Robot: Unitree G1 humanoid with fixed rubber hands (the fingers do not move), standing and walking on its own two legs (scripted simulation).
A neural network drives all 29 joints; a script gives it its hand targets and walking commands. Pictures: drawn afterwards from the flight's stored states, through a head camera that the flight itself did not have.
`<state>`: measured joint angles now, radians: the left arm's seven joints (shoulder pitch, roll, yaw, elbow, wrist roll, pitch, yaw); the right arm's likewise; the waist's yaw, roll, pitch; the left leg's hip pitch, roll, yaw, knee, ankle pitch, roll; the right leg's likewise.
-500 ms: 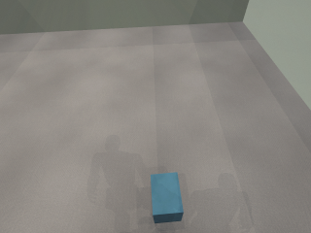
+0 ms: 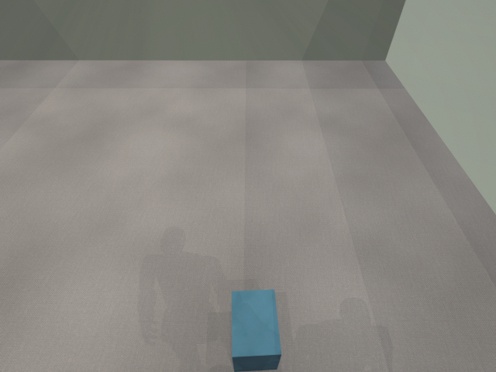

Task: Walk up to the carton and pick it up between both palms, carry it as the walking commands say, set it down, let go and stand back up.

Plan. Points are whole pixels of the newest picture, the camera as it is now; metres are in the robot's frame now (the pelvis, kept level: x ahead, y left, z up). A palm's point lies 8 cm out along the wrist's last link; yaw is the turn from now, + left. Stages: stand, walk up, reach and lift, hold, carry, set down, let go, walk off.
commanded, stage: walk up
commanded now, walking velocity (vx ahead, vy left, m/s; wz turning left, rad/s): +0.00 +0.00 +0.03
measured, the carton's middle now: (254, 330) +0.41 +0.01 -0.68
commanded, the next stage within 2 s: stand in 1.26 s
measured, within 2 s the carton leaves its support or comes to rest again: neither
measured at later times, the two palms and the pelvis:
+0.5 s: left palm out of the picture -0.02 +0.23 -0.15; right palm out of the picture +0.00 -0.21 -0.15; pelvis -0.01 +0.01 +0.00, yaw +1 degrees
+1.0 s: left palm out of the picture -0.03 +0.23 -0.15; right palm out of the picture +0.01 -0.21 -0.15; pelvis -0.01 +0.01 -0.01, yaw +4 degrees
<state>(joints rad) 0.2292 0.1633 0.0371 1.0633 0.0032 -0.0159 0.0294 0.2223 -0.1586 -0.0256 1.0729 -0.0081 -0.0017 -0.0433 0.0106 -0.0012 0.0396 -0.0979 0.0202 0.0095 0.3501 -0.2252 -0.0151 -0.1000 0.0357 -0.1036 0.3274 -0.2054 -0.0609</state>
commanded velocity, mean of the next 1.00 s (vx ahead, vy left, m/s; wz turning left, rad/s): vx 0.00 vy -0.01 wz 0.06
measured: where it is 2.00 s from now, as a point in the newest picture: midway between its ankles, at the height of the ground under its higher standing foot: outside the picture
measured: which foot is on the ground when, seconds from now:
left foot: down 0.00-1.00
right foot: down 0.00-1.00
